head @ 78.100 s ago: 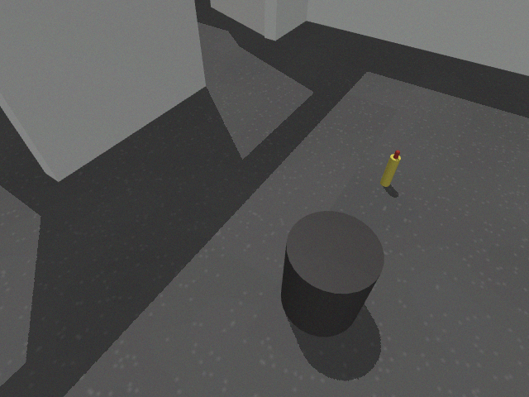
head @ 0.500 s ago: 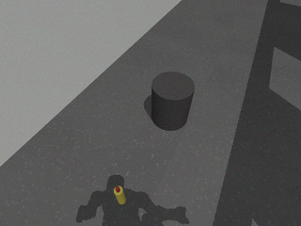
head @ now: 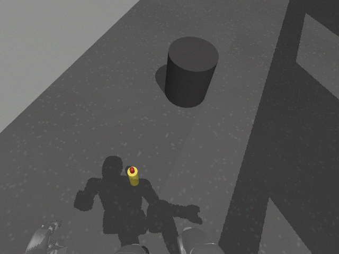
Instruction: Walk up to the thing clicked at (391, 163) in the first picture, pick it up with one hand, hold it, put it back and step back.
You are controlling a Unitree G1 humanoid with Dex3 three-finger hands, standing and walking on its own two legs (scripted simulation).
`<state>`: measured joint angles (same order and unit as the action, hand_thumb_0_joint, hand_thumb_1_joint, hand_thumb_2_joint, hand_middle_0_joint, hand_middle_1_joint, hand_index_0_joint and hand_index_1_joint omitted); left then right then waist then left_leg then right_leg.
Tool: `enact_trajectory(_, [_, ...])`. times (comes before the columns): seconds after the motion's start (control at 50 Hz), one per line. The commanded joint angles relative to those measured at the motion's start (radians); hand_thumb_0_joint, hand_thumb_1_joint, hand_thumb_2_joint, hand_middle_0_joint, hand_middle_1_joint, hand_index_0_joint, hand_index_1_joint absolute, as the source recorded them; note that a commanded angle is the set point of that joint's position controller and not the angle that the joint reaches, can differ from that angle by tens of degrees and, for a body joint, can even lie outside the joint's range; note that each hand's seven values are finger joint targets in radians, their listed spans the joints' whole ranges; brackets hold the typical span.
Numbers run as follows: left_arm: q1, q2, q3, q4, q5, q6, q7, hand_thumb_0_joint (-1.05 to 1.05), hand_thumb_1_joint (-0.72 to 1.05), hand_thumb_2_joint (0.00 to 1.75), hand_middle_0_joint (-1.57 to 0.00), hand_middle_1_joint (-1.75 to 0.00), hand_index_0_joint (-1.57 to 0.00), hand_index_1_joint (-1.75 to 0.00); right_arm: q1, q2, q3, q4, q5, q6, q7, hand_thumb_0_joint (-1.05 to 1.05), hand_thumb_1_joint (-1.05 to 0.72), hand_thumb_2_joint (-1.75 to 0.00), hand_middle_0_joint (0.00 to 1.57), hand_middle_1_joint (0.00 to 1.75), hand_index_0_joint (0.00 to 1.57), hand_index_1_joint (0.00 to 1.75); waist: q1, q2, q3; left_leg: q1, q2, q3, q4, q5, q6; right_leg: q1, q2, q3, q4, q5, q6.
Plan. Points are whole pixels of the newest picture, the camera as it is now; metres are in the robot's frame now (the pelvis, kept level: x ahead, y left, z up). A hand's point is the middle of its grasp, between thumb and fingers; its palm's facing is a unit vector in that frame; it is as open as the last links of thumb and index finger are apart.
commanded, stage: step back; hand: left
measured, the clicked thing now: (133, 175) +0.47 +0.14 -0.66
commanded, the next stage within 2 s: none
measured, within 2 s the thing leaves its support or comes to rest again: neither
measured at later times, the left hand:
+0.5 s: hand out of the picture +0.04 +0.26 -0.14, palm faces -0.03 -0.92 -0.40, open 7.4 cm
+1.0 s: hand out of the picture -0.15 +0.25 -0.16, palm faces -0.09 -0.91 -0.40, open 7.4 cm
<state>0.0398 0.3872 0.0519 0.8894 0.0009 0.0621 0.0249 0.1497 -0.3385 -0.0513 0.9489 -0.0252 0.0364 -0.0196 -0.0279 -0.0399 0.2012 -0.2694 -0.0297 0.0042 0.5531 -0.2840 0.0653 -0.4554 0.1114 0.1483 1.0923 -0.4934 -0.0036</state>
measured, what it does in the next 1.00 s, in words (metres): walks backwards: right foot, then left foot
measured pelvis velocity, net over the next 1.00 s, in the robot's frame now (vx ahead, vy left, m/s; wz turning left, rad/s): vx -0.25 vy -0.02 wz -0.07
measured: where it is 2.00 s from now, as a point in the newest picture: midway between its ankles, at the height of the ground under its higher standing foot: outside the picture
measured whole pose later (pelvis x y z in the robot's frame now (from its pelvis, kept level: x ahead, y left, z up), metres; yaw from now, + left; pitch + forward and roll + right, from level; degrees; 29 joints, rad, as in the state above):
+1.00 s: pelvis -0.25 -0.02 -0.02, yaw -4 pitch -3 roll -2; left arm 0.19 0.36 0.07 0.85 0.03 0.05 -0.01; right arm 0.09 -0.41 -0.06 0.82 0.00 0.05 -0.02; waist 0.00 0.06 0.20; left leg -0.44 0.05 -0.08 0.78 -0.37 -0.01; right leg -0.25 0.05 0.04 0.66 -0.36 -0.01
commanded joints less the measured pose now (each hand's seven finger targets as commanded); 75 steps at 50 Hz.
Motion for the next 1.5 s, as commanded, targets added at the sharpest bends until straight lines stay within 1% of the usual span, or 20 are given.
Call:
enact_trajectory(0.0, [0.033, 0.163, 0.055, -0.087, 0.012, -0.030, 0.013, 0.00, 0.90, 0.90, -0.20, -0.30, -0.20, -0.30, 0.038, -0.256, -0.065, -0.092, 0.004, -0.031, -0.027, 0.00, -0.90, -0.90, 0.20, 0.30, 0.20, 0.30, -0.016, 0.166, -0.268, 0.361, 0.245, -0.235, -0.039, 0.756, 0.120, -0.060, -0.038, -0.007, -0.135, 0.012, 0.024])
enact_trajectory(0.16, [0.163, 0.154, 0.068, -0.052, 0.029, -0.053, 0.004, 0.00, 0.90, 0.90, -0.20, -0.30, -0.20, -0.30, -0.049, -0.272, -0.063, -0.139, 0.021, -0.015, -0.011, 0.00, -0.90, -0.90, 0.20, 0.30, 0.20, 0.30, 0.043, 0.111, -0.303, 0.122, 0.218, -0.187, 0.061, 0.441, 0.079, 0.280, -0.095, -0.079, -0.652, 0.354, -0.042])
enact_trajectory(0.24, [0.041, 0.300, 0.098, -0.135, 0.033, -0.062, 0.001, 0.00, 0.90, 0.90, -0.20, -0.30, -0.20, -0.30, -0.041, -0.236, -0.057, -0.135, 0.021, 0.001, -0.017, 0.00, -0.90, -0.90, 0.20, 0.30, 0.20, 0.30, 0.041, -0.220, -0.169, -0.096, -0.052, -0.131, 0.594, -0.369, -0.069, 0.115, -0.518, 0.431, -0.747, 0.669, -0.359])
enact_trajectory(0.32, [0.001, 0.200, 0.082, -0.164, 0.028, -0.055, 0.007, 0.00, 0.90, 0.90, -0.20, -0.30, -0.20, -0.30, 0.024, -0.234, -0.048, -0.097, 0.029, -0.006, -0.006, 0.00, -0.90, -0.90, 0.20, 0.30, 0.20, 0.30, 0.016, -0.076, -0.164, -0.131, -0.111, -0.143, 0.653, -0.234, -0.074, 0.162, -0.327, 0.122, -0.694, 0.675, -0.236])
enact_trajectory(0.44, [0.077, 0.206, 0.085, -0.190, 0.040, -0.037, 0.007, 0.00, 0.90, 0.90, -0.20, -0.30, -0.20, -0.30, 0.046, -0.211, -0.034, -0.131, 0.023, -0.024, -0.016, 0.00, -0.90, -0.90, 0.20, 0.30, 0.20, 0.30, 0.047, -0.169, -0.289, -0.142, 0.008, -0.077, 0.186, -0.237, -0.085, 0.467, -0.316, 0.082, -0.583, 0.737, -0.201])
enact_trajectory(0.52, [0.080, 0.189, 0.071, -0.204, 0.011, -0.005, -0.009, 0.00, 0.90, 0.90, -0.20, -0.30, -0.20, -0.30, 0.091, -0.221, -0.058, -0.107, -0.011, -0.043, -0.014, 0.00, -0.90, -0.90, 0.20, 0.30, 0.20, 0.30, 0.023, -0.094, -0.284, 0.102, 0.039, -0.068, -0.216, 0.201, -0.066, 0.279, -0.223, 0.031, -0.408, 0.567, -0.091])
enact_trajectory(0.56, [0.074, 0.154, 0.072, -0.215, 0.012, -0.007, -0.003, 0.00, 0.90, 0.90, -0.20, -0.30, -0.20, -0.30, 0.006, -0.389, -0.090, -0.142, -0.026, -0.041, -0.001, 0.00, -0.90, -0.90, 0.20, 0.30, 0.20, 0.30, 0.026, 0.250, -0.232, 0.125, 0.375, -0.465, -0.225, 0.403, 0.109, -0.036, 0.020, -0.054, -0.170, -0.101, -0.015])
enact_trajectory(0.58, [0.005, 0.188, 0.088, -0.222, 0.030, -0.008, 0.010, 0.00, 0.90, 0.90, -0.20, -0.30, -0.20, -0.30, 0.008, -0.426, -0.099, -0.155, -0.013, -0.044, -0.003, 0.00, -0.90, -0.90, 0.20, 0.30, 0.20, 0.30, -0.038, 0.309, -0.194, -0.036, 0.485, -0.573, -0.262, 0.366, 0.237, 0.026, -0.026, 0.044, 0.008, -0.169, -0.002])
enact_trajectory(0.66, [0.143, 0.187, 0.092, -0.154, 0.006, -0.007, -0.005, 0.00, 0.90, 0.90, -0.20, -0.30, -0.20, -0.30, -0.102, -0.279, -0.060, -0.176, -0.014, -0.052, -0.015, 0.00, -0.90, -0.90, 0.20, 0.30, 0.20, 0.30, 0.083, 0.174, -0.171, 0.074, 0.247, -0.190, -0.149, 0.491, 0.115, -0.060, 0.012, 0.071, 0.183, 0.020, -0.016])
enact_trajectory(0.76, [0.099, 0.165, 0.087, -0.182, 0.020, -0.021, -0.010, 0.00, 0.90, 0.90, -0.20, -0.30, -0.20, -0.30, 0.043, -0.276, -0.069, -0.165, -0.002, -0.045, -0.021, 0.00, -0.90, -0.90, 0.20, 0.30, 0.20, 0.30, -0.010, 0.190, -0.225, 0.273, 0.268, -0.217, -0.074, 0.531, 0.175, -0.074, -0.027, 0.010, -0.049, -0.019, 0.046])
enact_trajectory(0.88, [0.237, 0.147, 0.087, -0.108, 0.026, -0.043, -0.016, 0.00, 0.90, 0.90, -0.20, -0.30, -0.20, -0.30, -0.024, -0.310, -0.074, -0.205, 0.005, -0.019, -0.012, 0.00, -0.90, -0.90, 0.20, 0.30, 0.20, 0.30, 0.043, 0.237, -0.305, 0.157, 0.236, -0.153, 0.066, 0.471, 0.119, 0.237, -0.087, -0.129, -0.655, 0.214, 0.005])
enact_trajectory(0.92, [0.260, 0.210, 0.099, -0.092, 0.045, -0.050, -0.015, 0.00, 0.90, 0.90, -0.20, -0.30, -0.20, -0.30, -0.049, -0.265, -0.060, -0.220, 0.023, -0.011, -0.008, 0.00, -0.90, -0.90, 0.20, 0.30, 0.20, 0.30, 0.049, 0.108, -0.299, -0.061, 0.148, -0.130, 0.136, 0.219, 0.023, 0.361, -0.152, 0.015, -0.676, 0.399, -0.044])
enact_trajectory(0.96, [0.139, 0.379, 0.129, -0.151, 0.047, -0.043, -0.017, 0.00, 0.90, 0.90, -0.20, -0.30, -0.20, -0.30, -0.069, -0.230, -0.058, -0.232, 0.024, -0.002, -0.031, 0.00, -0.90, -0.90, 0.20, 0.30, 0.20, 0.30, 0.081, -0.267, -0.206, -0.181, -0.057, -0.111, 0.539, -0.362, -0.068, 0.096, -0.510, 0.406, -0.782, 0.400, -0.296])
enact_trajectory(0.98, [0.069, 0.347, 0.126, -0.179, 0.043, -0.048, -0.011, 0.00, 0.90, 0.90, -0.20, -0.30, -0.20, -0.30, -0.040, -0.271, -0.074, -0.209, 0.028, -0.004, -0.030, 0.00, -0.90, -0.90, 0.20, 0.30, 0.20, 0.30, 0.047, -0.243, -0.150, -0.116, -0.016, -0.161, 0.637, -0.346, -0.065, -0.027, -0.518, 0.418, -0.788, 0.407, -0.306])
enact_trajectory(1.04, [0.019, 0.223, 0.098, -0.193, 0.037, -0.046, -0.006, 0.00, 0.90, 0.90, -0.20, -0.30, -0.20, -0.30, 0.035, -0.246, -0.055, -0.158, 0.034, -0.010, -0.018, 0.00, -0.90, -0.90, 0.20, 0.30, 0.20, 0.30, 0.005, -0.112, -0.162, -0.177, -0.094, -0.154, 0.661, -0.212, -0.062, 0.123, -0.301, 0.074, -0.669, 0.587, -0.187])
enact_trajectory(1.18, [0.117, 0.204, 0.096, -0.214, 0.042, -0.032, 0.013, 0.00, 0.90, 0.90, -0.20, -0.30, -0.20, -0.30, 0.060, -0.208, -0.040, -0.178, 0.012, -0.035, -0.027, 0.00, -0.90, -0.90, 0.20, 0.30, 0.20, 0.30, 0.065, -0.181, -0.265, -0.193, 0.017, -0.081, 0.203, -0.261, -0.071, 0.456, -0.361, 0.114, -0.549, 0.785, -0.220])
enact_trajectory(1.24, [0.084, 0.206, 0.078, -0.229, 0.018, -0.009, 0.000, 0.00, 0.90, 0.90, -0.20, -0.30, -0.20, -0.30, 0.142, -0.217, -0.055, -0.129, 0.000, -0.040, -0.020, 0.00, -0.90, -0.90, 0.20, 0.30, 0.20, 0.30, 0.021, -0.110, -0.294, 0.025, -0.005, -0.003, -0.173, 0.084, -0.056, 0.340, -0.293, 0.046, -0.424, 0.664, -0.147])
enact_trajectory(1.32, [0.020, 0.208, 0.089, -0.240, 0.026, -0.001, 0.014, 0.00, 0.90, 0.90, -0.20, -0.30, -0.20, -0.30, 0.019, -0.433, -0.104, -0.183, -0.024, -0.045, -0.015, 0.00, -0.90, -0.90, 0.20, 0.30, 0.20, 0.30, -0.015, 0.299, -0.203, -0.108, 0.493, -0.626, -0.252, 0.339, 0.270, 0.033, -0.049, 0.053, 0.123, -0.170, -0.010])
enact_trajectory(1.38, [0.118, 0.194, 0.091, -0.174, 0.011, 0.000, 0.001, 0.00, 0.90, 0.90, -0.20, -0.30, -0.20, -0.30, -0.075, -0.285, -0.062, -0.196, -0.028, -0.050, -0.023, 0.00, -0.90, -0.90, 0.20, 0.30, 0.20, 0.30, 0.075, 0.129, -0.182, -0.002, 0.276, -0.265, -0.153, 0.464, 0.154, -0.045, -0.005, 0.082, 0.240, -0.023, -0.011])
enact_trajectory(1.48, [0.130, 0.170, 0.084, -0.166, 0.023, -0.013, -0.006, 0.00, 0.90, 0.90, -0.20, -0.30, -0.20, -0.30, 0.025, -0.261, -0.063, -0.180, -0.009, -0.041, -0.017, 0.00, -0.90, -0.90, 0.20, 0.30, 0.20, 0.30, 0.019, 0.169, -0.206, 0.191, 0.244, -0.222, -0.112, 0.422, 0.157, -0.080, -0.022, 0.011, 0.048, -0.003, 0.044])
